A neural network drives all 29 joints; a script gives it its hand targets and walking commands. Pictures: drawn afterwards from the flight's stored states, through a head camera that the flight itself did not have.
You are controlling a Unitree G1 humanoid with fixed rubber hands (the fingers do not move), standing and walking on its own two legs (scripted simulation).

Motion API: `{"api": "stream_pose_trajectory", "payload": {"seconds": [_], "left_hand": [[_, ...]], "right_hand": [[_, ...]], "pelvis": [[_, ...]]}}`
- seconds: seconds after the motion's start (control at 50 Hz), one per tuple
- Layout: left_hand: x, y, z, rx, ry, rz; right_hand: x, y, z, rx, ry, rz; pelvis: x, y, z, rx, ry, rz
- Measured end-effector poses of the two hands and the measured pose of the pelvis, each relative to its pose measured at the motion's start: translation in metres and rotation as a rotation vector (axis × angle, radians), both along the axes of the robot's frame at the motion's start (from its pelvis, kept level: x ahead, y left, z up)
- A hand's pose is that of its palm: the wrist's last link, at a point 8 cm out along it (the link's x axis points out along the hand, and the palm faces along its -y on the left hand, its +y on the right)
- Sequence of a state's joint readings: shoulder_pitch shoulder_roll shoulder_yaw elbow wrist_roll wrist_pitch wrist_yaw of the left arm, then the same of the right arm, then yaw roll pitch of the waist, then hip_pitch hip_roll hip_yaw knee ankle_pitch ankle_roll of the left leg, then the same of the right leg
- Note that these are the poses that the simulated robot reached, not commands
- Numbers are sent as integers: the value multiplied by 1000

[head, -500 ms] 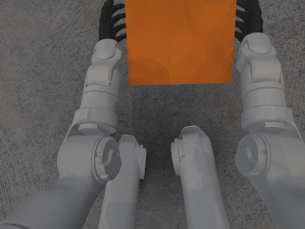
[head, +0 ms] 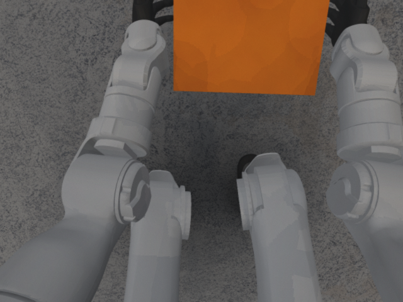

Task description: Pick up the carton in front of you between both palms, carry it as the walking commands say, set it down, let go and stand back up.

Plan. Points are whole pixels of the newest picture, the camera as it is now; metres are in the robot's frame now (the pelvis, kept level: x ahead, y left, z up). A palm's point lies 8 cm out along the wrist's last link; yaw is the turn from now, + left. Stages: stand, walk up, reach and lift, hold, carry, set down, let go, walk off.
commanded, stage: set down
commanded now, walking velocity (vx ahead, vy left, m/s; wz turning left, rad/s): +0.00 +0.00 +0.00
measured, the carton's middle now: (238, 35) +0.52 -0.13 -0.26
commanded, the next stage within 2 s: none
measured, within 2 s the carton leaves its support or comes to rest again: rests again in 0.08 s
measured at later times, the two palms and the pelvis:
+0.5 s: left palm (147, 24) +0.54 +0.02 -0.18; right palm (341, 30) +0.48 -0.28 -0.18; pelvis -0.01 +0.00 -0.01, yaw +0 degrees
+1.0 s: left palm (134, 35) +0.54 +0.05 -0.21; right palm (347, 47) +0.46 -0.30 -0.21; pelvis -0.01 +0.00 -0.02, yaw -1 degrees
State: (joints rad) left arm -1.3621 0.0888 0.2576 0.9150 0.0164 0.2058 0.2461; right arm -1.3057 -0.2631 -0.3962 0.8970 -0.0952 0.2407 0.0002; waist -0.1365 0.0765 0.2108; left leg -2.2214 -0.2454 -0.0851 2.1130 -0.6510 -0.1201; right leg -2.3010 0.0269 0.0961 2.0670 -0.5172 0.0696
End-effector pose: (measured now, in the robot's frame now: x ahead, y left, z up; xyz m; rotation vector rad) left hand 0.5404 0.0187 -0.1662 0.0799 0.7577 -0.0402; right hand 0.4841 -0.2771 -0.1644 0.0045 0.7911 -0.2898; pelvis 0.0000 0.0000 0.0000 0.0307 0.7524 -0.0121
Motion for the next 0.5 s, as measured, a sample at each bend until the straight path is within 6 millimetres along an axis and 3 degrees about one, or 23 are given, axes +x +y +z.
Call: {"api": "stream_pose_trajectory", "payload": {"seconds": [0.16,0.5], "left_hand": [[-4,2,-8,4,19,-23],[2,2,-14,-14,14,-66]], "right_hand": [[-8,1,-11,9,26,13],[0,0,-17,30,23,55]], "pelvis": [[-4,3,-4,-6,-28,3],[-7,-1,-10,-6,-57,5]]}}
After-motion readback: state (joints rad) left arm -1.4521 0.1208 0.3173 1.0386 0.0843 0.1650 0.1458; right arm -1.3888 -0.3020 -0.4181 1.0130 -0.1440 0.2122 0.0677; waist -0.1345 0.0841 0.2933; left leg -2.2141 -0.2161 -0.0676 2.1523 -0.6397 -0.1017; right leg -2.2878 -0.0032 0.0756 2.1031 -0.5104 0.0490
